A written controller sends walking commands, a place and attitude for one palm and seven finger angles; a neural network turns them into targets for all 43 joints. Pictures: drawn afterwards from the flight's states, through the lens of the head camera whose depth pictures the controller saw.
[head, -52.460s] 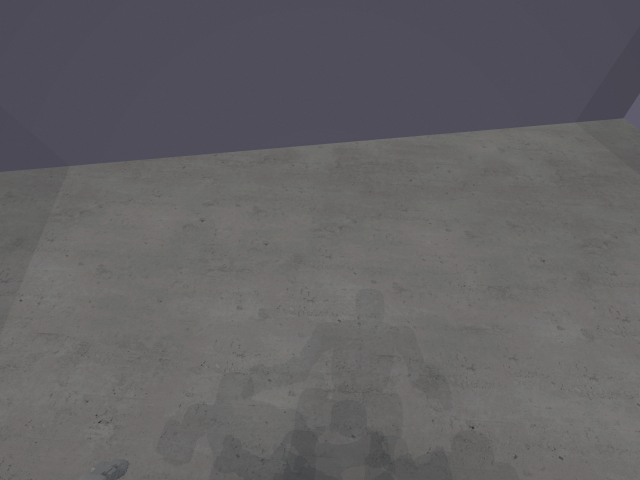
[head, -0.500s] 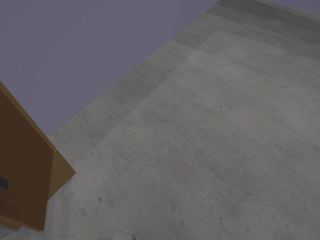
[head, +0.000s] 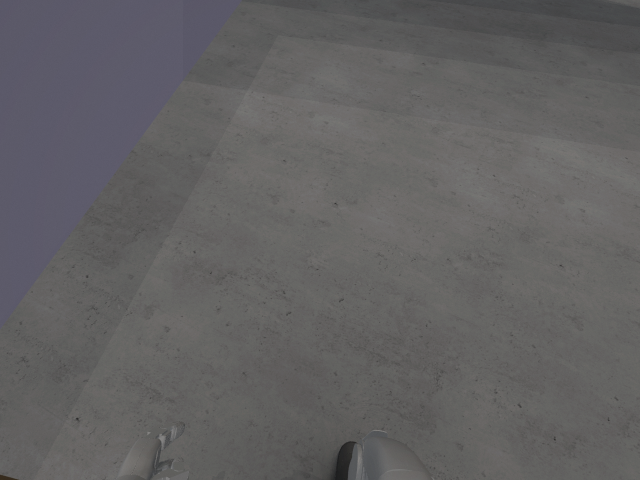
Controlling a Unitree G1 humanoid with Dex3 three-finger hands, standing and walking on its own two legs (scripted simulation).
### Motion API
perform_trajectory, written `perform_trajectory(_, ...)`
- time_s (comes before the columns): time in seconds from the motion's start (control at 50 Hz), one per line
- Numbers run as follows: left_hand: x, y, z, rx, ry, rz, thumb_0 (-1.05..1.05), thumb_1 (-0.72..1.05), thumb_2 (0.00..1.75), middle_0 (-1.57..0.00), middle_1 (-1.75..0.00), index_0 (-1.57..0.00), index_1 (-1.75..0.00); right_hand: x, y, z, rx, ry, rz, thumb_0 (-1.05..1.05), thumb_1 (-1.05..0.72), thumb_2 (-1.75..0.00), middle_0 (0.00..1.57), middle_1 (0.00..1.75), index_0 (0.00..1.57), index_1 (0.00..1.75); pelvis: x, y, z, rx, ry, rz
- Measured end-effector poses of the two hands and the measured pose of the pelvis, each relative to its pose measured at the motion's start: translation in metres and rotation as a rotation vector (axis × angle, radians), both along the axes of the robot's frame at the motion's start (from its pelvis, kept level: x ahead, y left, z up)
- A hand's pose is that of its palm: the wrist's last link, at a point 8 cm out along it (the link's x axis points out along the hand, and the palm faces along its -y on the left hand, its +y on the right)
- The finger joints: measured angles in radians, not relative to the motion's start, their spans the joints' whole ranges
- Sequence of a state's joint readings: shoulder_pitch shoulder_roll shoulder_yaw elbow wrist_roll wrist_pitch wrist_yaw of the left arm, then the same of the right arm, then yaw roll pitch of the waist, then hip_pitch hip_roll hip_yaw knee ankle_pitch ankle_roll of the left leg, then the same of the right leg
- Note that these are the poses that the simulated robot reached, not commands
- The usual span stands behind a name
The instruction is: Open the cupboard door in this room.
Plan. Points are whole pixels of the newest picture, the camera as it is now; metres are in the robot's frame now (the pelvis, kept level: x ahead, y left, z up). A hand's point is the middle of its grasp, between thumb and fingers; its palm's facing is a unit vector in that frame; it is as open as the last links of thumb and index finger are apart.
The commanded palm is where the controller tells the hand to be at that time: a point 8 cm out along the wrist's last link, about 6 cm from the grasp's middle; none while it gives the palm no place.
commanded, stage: walk to a spot facing it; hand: left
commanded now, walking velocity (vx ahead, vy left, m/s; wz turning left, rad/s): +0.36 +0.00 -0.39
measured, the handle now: out of the picture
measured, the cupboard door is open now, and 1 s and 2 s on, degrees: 48 48 48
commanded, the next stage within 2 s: turn to face it in 1.00 s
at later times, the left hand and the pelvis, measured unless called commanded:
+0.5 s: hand (238, 418) +0.22 +0.12 -0.15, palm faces -0.03 -0.98 -0.19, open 7.3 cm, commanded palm none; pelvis +0.25 -0.05 +0.01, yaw -9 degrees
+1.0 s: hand (269, 207) +0.62 +0.11 -0.16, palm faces -0.23 -0.96 -0.15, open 7.4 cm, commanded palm none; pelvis +0.50 -0.04 +0.02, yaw -17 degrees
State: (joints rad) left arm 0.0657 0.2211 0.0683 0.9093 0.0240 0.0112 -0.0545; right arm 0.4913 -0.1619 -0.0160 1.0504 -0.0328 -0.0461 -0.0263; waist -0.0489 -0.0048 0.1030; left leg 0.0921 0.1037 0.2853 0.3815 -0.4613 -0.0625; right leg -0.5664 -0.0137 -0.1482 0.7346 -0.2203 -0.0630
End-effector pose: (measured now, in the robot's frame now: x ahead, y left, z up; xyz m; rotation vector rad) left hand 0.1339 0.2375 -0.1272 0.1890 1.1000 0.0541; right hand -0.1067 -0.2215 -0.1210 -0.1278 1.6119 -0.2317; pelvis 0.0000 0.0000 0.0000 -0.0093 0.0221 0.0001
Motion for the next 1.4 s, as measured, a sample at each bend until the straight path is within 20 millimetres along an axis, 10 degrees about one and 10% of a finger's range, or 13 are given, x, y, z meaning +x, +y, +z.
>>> perform_trajectory(0.12, 0.081, -0.033, -0.002, 0.034, -0.086, -0.042, 0.00, 0.91, 0.89, -0.19, -0.30, -0.20, -0.30, 0.047, -0.020, -0.019, 0.035, 0.044, -0.094, 0.01, -0.91, -0.90, 0.20, 0.30, 0.20, 0.29, 0.061, -0.029, -0.012, 0.028, -0.035, -0.053)
perform_trajectory(0.32, 0.089, -0.049, 0.018, 0.073, 0.120, -0.002, -0.01, 0.94, 0.89, -0.20, -0.30, -0.20, -0.30, 0.273, -0.056, -0.002, 0.021, -0.365, -0.058, 0.00, -0.91, -0.90, 0.20, 0.30, 0.20, 0.29, 0.152, -0.050, 0.019, 0.040, -0.003, -0.126)
perform_trajectory(0.64, 0.100, -0.068, -0.013, -0.019, 0.547, 0.091, 0.00, 0.90, 0.89, -0.20, -0.30, -0.20, -0.30, 0.537, -0.046, -0.003, -0.003, -0.551, 0.039, 0.00, -0.91, -0.90, 0.20, 0.30, 0.20, 0.29, 0.336, -0.038, -0.006, 0.001, -0.006, -0.185)
perform_trajectory(0.72, 0.165, -0.059, -0.020, -0.029, 0.533, 0.039, 0.01, 0.90, 0.89, -0.20, -0.30, -0.20, -0.30, 0.550, -0.044, 0.001, -0.045, -0.542, -0.009, 0.00, -0.91, -0.90, 0.20, 0.30, 0.20, 0.29, 0.378, -0.031, -0.004, 0.004, -0.027, -0.215)
perform_trajectory(0.92, 0.415, -0.058, -0.005, -0.021, 0.167, -0.095, 0.01, 0.91, 0.89, -0.19, -0.30, -0.19, -0.30, 0.488, -0.034, 0.015, -0.083, -0.214, -0.188, -0.01, -0.95, -0.90, 0.20, 0.30, 0.20, 0.29, 0.467, -0.033, 0.020, -0.017, -0.033, -0.269)
perform_trajectory(1.12, 0.594, -0.128, -0.003, -0.009, 0.057, -0.307, 0.01, 0.91, 0.89, -0.19, -0.30, -0.19, -0.30, 0.476, 0.007, 0.009, 0.030, 0.008, -0.388, 0.00, -0.92, -0.90, 0.20, 0.30, 0.20, 0.29, 0.549, -0.070, 0.009, -0.011, -0.010, -0.353)
perform_trajectory(1.24, 0.655, -0.183, -0.008, -0.013, -0.027, -0.347, 0.00, 0.91, 0.89, -0.19, -0.30, -0.19, -0.30, 0.513, -0.007, -0.005, 0.097, 0.077, -0.457, 0.00, -0.91, -0.90, 0.20, 0.30, 0.20, 0.29, 0.598, -0.109, -0.003, 0.020, -0.015, -0.351)
perform_trajectory(1.4, 0.667, -0.189, 0.011, 0.014, -0.020, -0.210, -0.04, 0.95, 0.89, -0.20, -0.30, -0.20, -0.30, 0.648, -0.084, -0.009, 0.069, -0.135, -0.322, 0.00, -0.91, -0.90, 0.20, 0.30, 0.20, 0.29, 0.637, -0.132, 0.015, 0.028, -0.007, -0.270)
